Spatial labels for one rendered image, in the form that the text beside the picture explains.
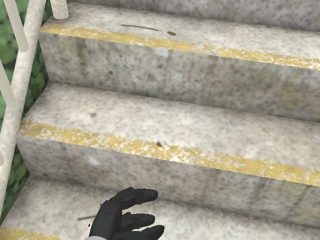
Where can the robot left hand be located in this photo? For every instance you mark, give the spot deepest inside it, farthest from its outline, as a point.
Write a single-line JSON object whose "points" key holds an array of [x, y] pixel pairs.
{"points": [[110, 224]]}

